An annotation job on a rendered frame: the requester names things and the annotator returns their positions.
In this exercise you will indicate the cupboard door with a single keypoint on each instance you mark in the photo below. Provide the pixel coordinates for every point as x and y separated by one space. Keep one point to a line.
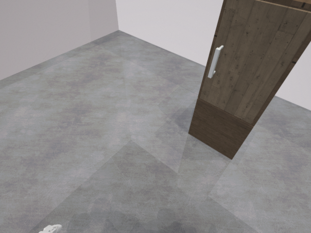
260 39

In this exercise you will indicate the handle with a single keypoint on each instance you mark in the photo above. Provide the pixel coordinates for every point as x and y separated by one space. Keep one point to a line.
214 61

